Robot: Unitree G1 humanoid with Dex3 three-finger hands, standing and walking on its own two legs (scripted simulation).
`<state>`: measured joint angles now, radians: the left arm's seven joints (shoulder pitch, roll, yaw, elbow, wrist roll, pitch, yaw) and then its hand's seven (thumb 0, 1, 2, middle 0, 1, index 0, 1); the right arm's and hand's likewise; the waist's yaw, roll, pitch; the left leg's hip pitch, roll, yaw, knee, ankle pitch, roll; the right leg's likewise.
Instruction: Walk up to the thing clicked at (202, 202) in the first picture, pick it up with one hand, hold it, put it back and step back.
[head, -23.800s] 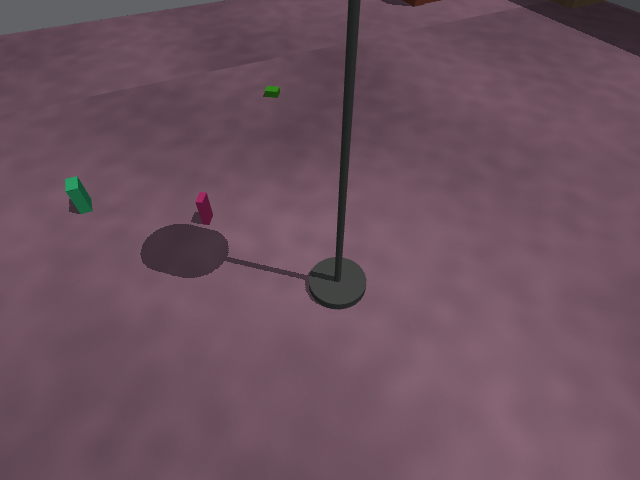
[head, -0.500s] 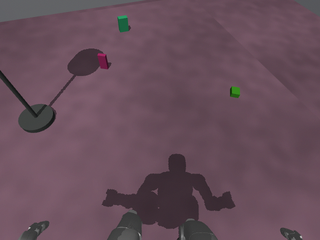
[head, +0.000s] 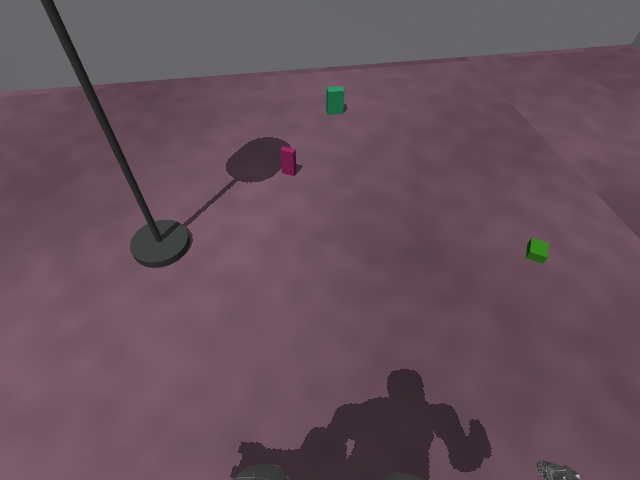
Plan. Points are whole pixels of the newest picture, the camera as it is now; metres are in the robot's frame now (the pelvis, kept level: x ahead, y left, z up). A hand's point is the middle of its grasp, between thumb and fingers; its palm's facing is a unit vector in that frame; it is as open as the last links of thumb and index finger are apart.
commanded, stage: walk up
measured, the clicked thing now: (288, 161) +1.50 +0.23 -0.68
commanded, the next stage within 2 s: stand in 0.92 s
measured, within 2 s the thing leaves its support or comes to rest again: neither
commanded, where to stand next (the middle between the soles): +0.10 +0.01 m, yaw +3 degrees
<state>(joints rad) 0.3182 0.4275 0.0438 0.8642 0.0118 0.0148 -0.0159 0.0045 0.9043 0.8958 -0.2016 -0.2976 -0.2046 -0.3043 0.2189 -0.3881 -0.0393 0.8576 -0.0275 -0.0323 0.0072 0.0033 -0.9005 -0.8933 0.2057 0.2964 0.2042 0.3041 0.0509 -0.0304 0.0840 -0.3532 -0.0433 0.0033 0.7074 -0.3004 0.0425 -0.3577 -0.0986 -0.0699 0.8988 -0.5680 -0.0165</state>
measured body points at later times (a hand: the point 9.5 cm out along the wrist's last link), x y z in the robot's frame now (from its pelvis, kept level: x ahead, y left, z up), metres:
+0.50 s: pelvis +0.02 +0.00 +0.01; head +0.04 +0.01 +0.46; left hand +0.07 +0.32 -0.11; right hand +0.12 -0.31 -0.11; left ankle +0.03 +0.12 -0.71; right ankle +0.03 -0.14 -0.71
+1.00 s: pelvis +0.02 +0.00 +0.03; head +0.03 +0.01 +0.48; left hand +0.06 +0.31 -0.11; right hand +0.17 -0.29 -0.09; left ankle +0.03 +0.12 -0.71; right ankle +0.03 -0.14 -0.71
